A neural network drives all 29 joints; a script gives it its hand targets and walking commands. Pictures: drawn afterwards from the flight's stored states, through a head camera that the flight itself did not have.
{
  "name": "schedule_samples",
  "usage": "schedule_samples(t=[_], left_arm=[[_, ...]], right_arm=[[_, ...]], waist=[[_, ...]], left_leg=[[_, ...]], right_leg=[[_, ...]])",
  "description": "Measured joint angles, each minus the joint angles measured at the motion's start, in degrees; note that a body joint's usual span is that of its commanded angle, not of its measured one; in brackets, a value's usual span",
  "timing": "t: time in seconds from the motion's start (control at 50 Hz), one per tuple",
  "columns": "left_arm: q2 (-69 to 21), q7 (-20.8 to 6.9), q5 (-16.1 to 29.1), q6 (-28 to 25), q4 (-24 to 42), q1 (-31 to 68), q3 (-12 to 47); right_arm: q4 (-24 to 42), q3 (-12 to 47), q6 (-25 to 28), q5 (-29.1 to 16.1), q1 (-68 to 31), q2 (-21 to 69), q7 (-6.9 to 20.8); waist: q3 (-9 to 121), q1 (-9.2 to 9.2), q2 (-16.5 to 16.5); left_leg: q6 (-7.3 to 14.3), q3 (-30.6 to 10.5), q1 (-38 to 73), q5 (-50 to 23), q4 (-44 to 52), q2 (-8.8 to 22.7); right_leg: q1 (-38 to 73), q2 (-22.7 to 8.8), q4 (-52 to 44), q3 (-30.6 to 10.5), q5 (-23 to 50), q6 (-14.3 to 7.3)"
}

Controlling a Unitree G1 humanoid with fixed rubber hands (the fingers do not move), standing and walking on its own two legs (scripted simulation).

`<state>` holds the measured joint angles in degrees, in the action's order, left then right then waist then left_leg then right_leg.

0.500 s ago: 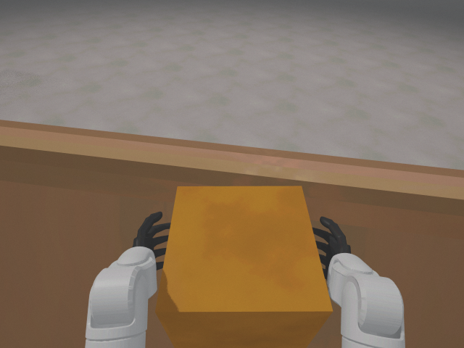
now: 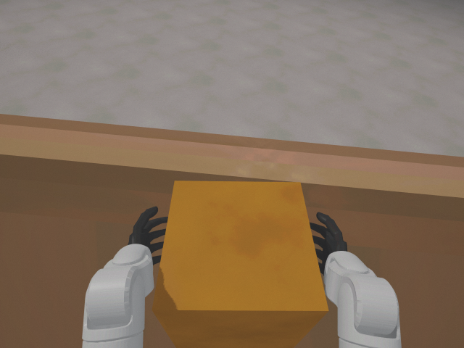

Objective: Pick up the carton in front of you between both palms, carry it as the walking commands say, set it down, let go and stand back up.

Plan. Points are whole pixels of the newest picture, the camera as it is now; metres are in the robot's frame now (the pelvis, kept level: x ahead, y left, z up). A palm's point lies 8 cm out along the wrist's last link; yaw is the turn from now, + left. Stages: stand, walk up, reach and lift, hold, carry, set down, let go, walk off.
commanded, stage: carry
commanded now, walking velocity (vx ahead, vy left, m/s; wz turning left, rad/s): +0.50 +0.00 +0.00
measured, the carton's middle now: (236, 270) +0.27 -0.01 -0.01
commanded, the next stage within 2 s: none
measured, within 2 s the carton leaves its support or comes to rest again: neither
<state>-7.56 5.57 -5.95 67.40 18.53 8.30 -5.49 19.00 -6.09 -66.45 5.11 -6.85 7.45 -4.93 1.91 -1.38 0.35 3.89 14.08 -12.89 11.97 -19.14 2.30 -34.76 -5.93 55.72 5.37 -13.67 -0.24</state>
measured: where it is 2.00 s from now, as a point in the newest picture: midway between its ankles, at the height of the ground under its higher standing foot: (236, 181)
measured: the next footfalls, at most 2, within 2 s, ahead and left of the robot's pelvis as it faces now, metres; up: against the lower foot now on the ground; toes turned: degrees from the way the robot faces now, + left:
right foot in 0.24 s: +0.36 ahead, -0.11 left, +0.00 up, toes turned -9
left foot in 0.72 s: +0.65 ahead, +0.07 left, +0.00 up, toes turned +8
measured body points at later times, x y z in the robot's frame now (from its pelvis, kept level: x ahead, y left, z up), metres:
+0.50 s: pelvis +0.33 -0.04 -0.01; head +0.36 -0.05 +0.44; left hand +0.63 +0.13 +0.09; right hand +0.65 -0.17 +0.08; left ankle +0.36 +0.11 -0.66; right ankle +0.32 -0.10 -0.75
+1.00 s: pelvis +0.63 +0.02 -0.02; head +0.73 +0.03 +0.42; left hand +1.01 +0.16 +0.05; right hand +1.00 -0.14 +0.06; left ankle +0.61 +0.07 -0.75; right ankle +0.66 -0.14 -0.69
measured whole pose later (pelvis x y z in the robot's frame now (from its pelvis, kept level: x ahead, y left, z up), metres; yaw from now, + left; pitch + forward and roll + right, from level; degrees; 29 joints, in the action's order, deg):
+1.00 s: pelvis +0.63 +0.02 -0.02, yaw +1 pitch +6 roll -2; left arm -3.8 7.3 -4.3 69.0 7.1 35.2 -13.5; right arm 7.7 -13.8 -67.8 2.9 -33.5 4.4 -7.6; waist -6.6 -2.9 0.1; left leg 6.1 7.4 -21.8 19.1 -34.3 -0.9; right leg -38.2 -2.3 58.3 -1.1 -20.4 -1.4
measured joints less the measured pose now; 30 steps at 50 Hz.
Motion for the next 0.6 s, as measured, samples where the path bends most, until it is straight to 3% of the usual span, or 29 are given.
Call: schedule_samples(t=[0.1,0.2,0.24,0.28,0.32,0.36,0.48,0.6], left_arm=[[0.13,-0.03,0.00,-0.57,3.16,-1.51,0.87],[0.15,-0.04,0.42,1.00,6.11,-1.61,0.49],[0.03,-0.04,0.60,1.56,5.88,-0.20,0.22],[-0.25,-0.04,0.48,1.33,3.38,2.15,-0.07],[-0.52,-0.02,0.41,1.78,1.64,3.78,-0.79],[-0.67,-0.01,0.58,2.15,1.11,4.52,-1.81],[0.75,-0.01,1.25,1.32,-2.09,9.58,-3.79],[4.59,0.82,1.98,1.02,-12.53,20.27,-3.66]], right_arm=[[2.60,0.67,0.52,-0.44,0.89,-0.06,0.02],[5.18,1.52,-1.33,0.02,0.39,-0.04,0.02],[5.87,1.03,-2.31,0.33,-0.62,-0.09,0.02],[5.05,-0.49,-2.94,0.46,-2.26,-0.16,0.02],[4.04,-1.41,-3.79,0.72,-3.60,-0.05,0.01],[3.27,-1.97,-4.33,1.17,-4.84,0.56,0.00],[-0.68,-2.37,-3.48,1.56,-10.60,-0.23,-0.25],[-10.15,-3.24,-3.36,0.30,-20.44,-4.49,-1.05]], waist=[[1.17,0.30,-0.11],[2.51,0.84,-0.61],[2.54,1.46,-1.34],[1.93,2.66,-2.60],[0.85,3.38,-2.15],[-0.04,3.72,-1.64],[-0.87,3.72,-0.92],[0.11,3.27,-0.74]], left_leg=[[-1.85,-0.70,8.24,4.07,3.51,-0.17],[-4.71,-1.52,15.90,11.86,1.64,0.31],[-5.41,-2.46,15.57,17.49,-7.79,1.96],[-4.74,-6.76,7.64,16.32,-28.15,3.50],[-3.51,-10.99,-2.00,14.39,-45.77,1.99],[-2.46,-11.98,-10.12,11.35,-53.37,1.56],[-2.22,-11.36,-24.71,3.32,-46.55,2.67],[-1.65,-9.44,-27.62,-4.07,-29.43,2.44]], right_leg=[[-1.67,0.37,-14.87,2.32,6.82,-0.15],[2.57,2.43,-25.37,6.16,11.15,-1.89],[6.06,3.88,-26.80,7.79,10.25,-3.67],[5.77,4.27,-21.09,8.65,5.38,-5.80],[7.79,4.18,-21.16,8.70,2.42,-6.04],[10.66,4.28,-23.77,8.52,1.97,-5.45],[18.63,4.58,-29.64,7.13,-0.62,-4.85],[24.82,4.81,-29.53,5.84,-6.86,-3.11]])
